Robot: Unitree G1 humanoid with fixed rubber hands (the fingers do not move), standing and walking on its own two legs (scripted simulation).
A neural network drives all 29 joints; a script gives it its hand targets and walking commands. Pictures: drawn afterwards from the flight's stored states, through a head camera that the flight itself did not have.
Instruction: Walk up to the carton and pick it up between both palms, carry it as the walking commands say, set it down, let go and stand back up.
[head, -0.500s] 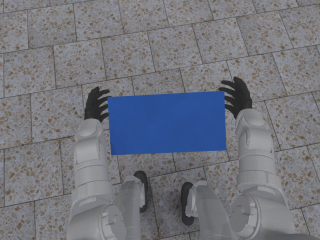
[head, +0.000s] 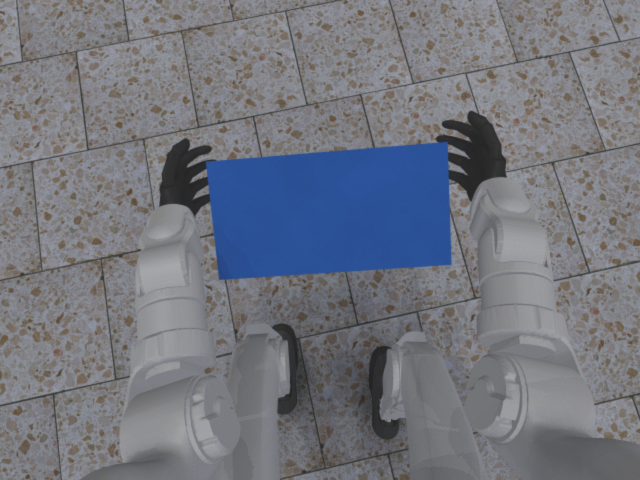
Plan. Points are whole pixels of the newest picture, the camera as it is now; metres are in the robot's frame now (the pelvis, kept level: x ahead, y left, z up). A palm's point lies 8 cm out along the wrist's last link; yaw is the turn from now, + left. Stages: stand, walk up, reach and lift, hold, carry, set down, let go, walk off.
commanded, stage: set down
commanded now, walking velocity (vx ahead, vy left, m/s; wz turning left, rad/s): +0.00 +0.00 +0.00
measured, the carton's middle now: (330, 208) +0.44 +0.02 -0.17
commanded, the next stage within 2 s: none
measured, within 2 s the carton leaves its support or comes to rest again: neither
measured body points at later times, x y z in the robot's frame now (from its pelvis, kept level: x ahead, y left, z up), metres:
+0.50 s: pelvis -0.02 +0.00 -0.08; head +0.26 +0.01 +0.27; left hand +0.45 +0.21 -0.18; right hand +0.48 -0.16 -0.17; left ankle +0.12 +0.12 -0.56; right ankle +0.07 -0.12 -0.56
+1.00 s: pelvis -0.03 +0.00 -0.15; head +0.28 +0.01 +0.17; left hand +0.47 +0.22 -0.27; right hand +0.50 -0.16 -0.27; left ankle +0.12 +0.12 -0.56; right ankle +0.07 -0.12 -0.56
